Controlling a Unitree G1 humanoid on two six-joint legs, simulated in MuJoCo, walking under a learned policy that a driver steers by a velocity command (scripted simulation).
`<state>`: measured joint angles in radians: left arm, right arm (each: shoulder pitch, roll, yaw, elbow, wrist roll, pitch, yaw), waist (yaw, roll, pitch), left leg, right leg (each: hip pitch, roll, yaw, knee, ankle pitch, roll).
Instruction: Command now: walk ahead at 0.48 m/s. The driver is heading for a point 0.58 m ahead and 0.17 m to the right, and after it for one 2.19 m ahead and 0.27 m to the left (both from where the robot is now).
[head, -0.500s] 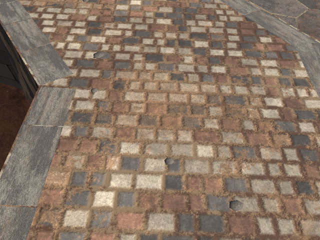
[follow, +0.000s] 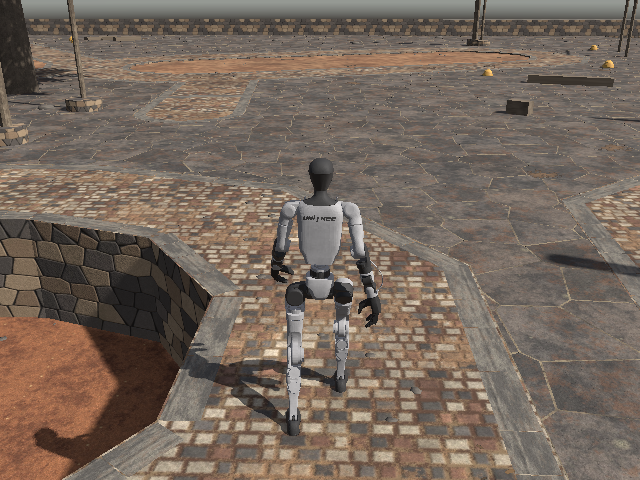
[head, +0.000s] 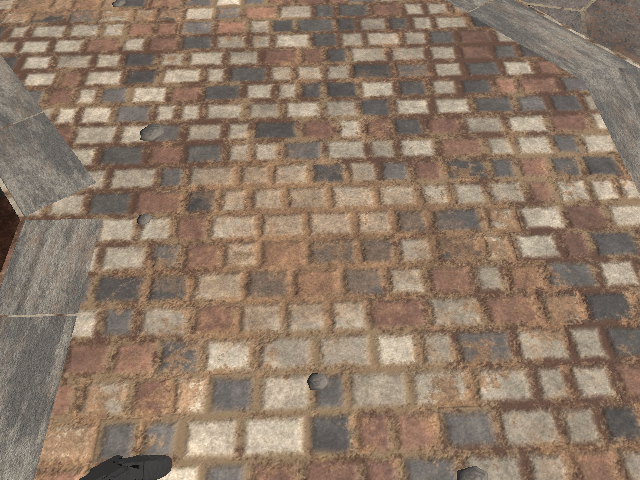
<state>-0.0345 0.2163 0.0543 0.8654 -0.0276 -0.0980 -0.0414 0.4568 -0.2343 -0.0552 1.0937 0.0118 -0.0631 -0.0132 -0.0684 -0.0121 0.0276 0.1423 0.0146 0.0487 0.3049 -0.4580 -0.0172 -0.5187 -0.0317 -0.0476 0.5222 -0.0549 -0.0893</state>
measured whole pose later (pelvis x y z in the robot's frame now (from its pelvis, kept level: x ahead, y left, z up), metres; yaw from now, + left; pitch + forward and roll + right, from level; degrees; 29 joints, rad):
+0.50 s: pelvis +0.27 -0.01 +0.02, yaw -2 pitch +2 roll -2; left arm 0.40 0.22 0.05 1.03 -0.02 -0.08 0.01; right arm -0.01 -0.23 -0.05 0.89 0.02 -0.09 0.02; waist 0.08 0.04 0.01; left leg -0.61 0.09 -0.02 0.54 0.05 0.02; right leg 0.05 0.05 -0.03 0.22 -0.31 -0.03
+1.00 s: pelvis +0.53 -0.01 +0.02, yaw -12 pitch +2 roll +2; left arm 0.05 0.23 0.07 0.83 0.00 -0.05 -0.02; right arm 0.31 -0.23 -0.06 1.03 0.01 -0.08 -0.01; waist -0.08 -0.04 0.03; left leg -0.03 0.01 0.18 0.30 -0.30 -0.01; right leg -0.58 -0.08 0.01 0.60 -0.02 -0.04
